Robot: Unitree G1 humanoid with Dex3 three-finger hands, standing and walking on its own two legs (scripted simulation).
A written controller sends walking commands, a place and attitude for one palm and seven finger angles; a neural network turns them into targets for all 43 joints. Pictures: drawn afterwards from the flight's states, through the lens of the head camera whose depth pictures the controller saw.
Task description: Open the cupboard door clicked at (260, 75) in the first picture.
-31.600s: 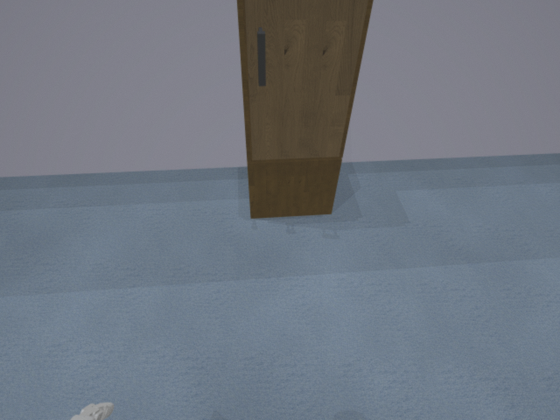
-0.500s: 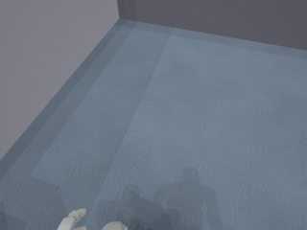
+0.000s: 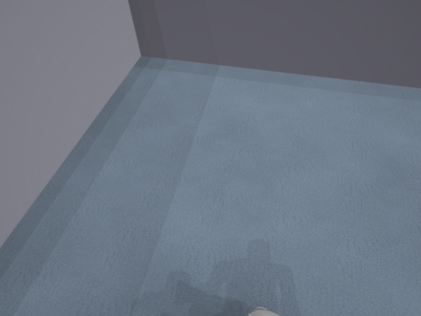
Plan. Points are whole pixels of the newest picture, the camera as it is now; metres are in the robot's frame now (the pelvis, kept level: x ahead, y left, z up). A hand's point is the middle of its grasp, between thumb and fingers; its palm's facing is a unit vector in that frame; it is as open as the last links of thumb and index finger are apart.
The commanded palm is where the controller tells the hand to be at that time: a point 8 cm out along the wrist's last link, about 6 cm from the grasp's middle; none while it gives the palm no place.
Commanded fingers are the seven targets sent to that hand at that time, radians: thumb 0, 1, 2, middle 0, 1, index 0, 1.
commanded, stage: walk to a spot facing it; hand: left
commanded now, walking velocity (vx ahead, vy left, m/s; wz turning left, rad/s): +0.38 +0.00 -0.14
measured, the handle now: out of the picture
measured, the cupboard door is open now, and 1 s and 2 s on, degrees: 52 52 52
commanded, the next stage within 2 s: turn to face it in 0.30 s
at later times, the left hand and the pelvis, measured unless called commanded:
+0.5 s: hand (146, 289) +0.20 +0.17 -0.19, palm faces +0.07 -0.99 -0.15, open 7.3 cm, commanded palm none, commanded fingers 0.00 0.90 0.90 -0.20 -0.30 -0.20 -0.30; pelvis +0.23 -0.01 -0.01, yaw +1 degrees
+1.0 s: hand (154, 230) +0.34 +0.17 -0.18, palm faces +0.35 -0.92 -0.20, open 7.4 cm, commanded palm none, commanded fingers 0.00 0.90 0.90 -0.20 -0.30 -0.20 -0.30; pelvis +0.33 -0.04 -0.01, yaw +20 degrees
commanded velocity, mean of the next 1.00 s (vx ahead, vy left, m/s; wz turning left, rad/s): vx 0.11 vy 0.00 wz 0.40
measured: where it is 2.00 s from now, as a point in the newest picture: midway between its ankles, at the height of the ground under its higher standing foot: (236, 272)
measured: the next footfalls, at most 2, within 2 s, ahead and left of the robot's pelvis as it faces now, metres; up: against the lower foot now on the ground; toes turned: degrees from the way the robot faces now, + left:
right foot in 0.04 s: +0.14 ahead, -0.12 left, +0.00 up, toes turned -7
left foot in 0.40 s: +0.32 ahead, +0.11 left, +0.00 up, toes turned +9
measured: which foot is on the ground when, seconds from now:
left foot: down 0.00-0.04, up 0.06-0.38, down 0.40-0.72, up 0.74-1.00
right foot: up 0.00-0.02, down 0.04-0.42, up 0.44-0.70, down 0.72-1.00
